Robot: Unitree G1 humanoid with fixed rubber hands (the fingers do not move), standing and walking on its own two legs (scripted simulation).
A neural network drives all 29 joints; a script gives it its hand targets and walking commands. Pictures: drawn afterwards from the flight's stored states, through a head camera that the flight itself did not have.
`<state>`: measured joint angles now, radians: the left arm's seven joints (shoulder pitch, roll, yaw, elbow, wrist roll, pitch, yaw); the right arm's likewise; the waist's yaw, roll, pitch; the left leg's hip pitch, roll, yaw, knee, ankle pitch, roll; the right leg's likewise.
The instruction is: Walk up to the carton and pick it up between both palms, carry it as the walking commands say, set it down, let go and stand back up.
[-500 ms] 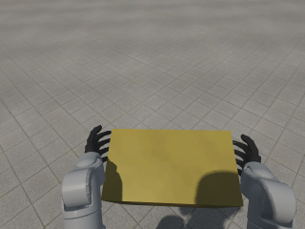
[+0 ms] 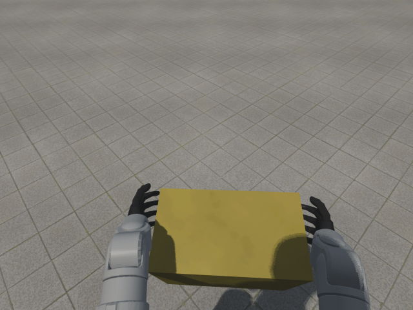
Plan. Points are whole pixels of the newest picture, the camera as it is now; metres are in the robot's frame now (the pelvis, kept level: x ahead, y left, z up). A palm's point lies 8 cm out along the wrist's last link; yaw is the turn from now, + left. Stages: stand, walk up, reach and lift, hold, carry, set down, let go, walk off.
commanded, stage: hold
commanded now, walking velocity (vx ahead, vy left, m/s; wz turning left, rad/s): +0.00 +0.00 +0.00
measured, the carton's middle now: (226, 243) +0.28 +0.01 -0.05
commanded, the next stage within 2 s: set down in 0.06 s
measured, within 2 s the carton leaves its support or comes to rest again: neither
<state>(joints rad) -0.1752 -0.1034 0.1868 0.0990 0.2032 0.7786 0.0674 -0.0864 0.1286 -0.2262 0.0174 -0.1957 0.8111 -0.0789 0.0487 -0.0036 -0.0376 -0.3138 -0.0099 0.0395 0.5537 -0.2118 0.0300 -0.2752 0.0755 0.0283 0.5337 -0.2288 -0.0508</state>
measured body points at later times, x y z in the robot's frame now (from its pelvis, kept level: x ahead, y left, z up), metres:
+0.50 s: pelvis +0.00 +0.01 +0.00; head -0.03 +0.02 +0.45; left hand +0.31 +0.20 +0.01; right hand +0.30 -0.16 +0.00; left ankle +0.05 +0.09 -0.73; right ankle +0.03 -0.09 -0.73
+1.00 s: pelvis +0.01 +0.00 -0.01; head +0.11 +0.00 +0.43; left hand +0.33 +0.19 -0.07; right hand +0.33 -0.18 -0.07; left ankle +0.05 +0.09 -0.73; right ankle +0.04 -0.09 -0.73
